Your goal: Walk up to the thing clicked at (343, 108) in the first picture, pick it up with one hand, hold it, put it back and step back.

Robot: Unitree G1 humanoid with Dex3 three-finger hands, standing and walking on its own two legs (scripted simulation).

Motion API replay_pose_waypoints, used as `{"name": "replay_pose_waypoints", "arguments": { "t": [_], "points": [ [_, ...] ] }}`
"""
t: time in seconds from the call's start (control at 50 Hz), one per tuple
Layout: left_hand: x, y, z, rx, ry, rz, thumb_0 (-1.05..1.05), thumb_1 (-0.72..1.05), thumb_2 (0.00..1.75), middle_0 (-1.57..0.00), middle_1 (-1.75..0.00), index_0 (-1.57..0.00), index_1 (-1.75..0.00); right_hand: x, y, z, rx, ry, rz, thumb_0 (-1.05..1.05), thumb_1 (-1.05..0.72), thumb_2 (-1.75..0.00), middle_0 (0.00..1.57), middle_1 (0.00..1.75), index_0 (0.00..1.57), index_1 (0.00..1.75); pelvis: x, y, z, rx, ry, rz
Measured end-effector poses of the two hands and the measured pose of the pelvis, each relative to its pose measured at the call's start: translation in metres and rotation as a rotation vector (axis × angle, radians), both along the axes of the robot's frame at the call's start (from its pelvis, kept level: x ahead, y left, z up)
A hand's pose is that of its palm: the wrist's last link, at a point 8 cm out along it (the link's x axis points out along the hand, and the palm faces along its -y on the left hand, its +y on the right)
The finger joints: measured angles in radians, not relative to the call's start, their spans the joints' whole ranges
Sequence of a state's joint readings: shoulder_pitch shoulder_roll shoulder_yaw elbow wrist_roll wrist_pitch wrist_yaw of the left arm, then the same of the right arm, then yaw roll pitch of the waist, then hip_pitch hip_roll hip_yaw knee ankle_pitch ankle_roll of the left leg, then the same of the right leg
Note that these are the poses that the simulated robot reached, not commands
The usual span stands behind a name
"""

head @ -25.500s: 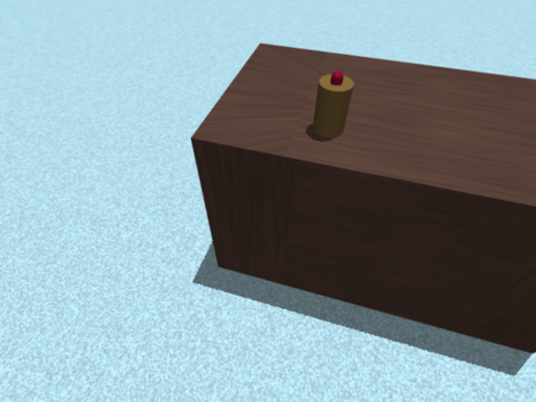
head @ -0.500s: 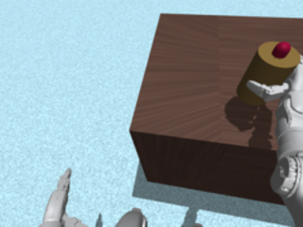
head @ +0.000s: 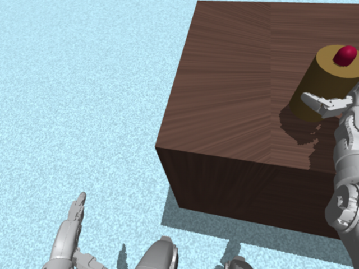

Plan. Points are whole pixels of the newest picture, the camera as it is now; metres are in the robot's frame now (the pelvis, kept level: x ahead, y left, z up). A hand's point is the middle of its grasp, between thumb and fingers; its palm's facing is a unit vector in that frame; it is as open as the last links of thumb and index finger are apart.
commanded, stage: lower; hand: right
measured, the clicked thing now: (326, 82) +0.52 -0.22 +0.10
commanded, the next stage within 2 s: loosen in 0.36 s
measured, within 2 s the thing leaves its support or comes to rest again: rests again in 0.26 s
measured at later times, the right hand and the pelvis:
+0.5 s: hand (325, 94) +0.51 -0.23 +0.06, palm faces +0.25 +0.97 +0.00, open 11.7 cm; pelvis +0.00 +0.00 -0.01, yaw +0 degrees
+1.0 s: hand (323, 95) +0.51 -0.22 +0.06, palm faces +0.25 +0.97 +0.00, open 15.1 cm; pelvis +0.00 +0.00 -0.02, yaw +0 degrees
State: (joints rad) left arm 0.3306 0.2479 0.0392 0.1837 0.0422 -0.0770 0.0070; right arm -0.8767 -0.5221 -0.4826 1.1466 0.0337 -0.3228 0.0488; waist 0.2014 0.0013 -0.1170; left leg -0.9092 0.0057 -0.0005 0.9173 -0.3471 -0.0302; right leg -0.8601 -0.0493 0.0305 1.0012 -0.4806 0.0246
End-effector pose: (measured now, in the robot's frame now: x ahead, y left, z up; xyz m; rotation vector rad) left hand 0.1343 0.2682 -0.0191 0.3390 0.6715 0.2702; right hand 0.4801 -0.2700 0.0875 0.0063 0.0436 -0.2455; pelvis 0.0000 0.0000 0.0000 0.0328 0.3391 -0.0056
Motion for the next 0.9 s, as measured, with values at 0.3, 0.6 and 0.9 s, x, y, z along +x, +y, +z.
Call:
{"name": "replay_pose_waypoints", "arguments": {
  "t": [0.3,0.6,0.9],
  "points": [
    [0.006,0.004,-0.001,0.016,-0.014,-0.007,-0.01,-0.55,0.08,-0.05,-0.04,-0.04,-0.05,0.0,0.0,-0.017,0.006,0.01,0.004,0.0,0.61,-1.1,0.59,0.99,0.62,1.0,0.001,0.002,-0.007,0.003,0.015,-0.006],
    [0.003,0.003,-0.002,0.022,-0.013,-0.006,-0.01,-0.53,0.06,-0.06,-0.04,-0.05,-0.04,-0.002,-0.004,-0.022,-0.002,-0.011,-0.005,0.0,0.58,-1.04,0.62,0.93,0.65,0.94,-0.002,0.001,-0.013,0.004,0.028,-0.004],
    [0.0,0.007,-0.002,0.03,-0.01,-0.007,-0.01,-0.54,0.06,-0.06,-0.04,-0.05,-0.05,-0.002,-0.001,-0.025,0.001,-0.003,-0.004,-0.01,0.58,-0.37,0.65,0.54,0.66,0.53,-0.004,0.003,-0.015,0.004,0.028,-0.005]
  ]
}}
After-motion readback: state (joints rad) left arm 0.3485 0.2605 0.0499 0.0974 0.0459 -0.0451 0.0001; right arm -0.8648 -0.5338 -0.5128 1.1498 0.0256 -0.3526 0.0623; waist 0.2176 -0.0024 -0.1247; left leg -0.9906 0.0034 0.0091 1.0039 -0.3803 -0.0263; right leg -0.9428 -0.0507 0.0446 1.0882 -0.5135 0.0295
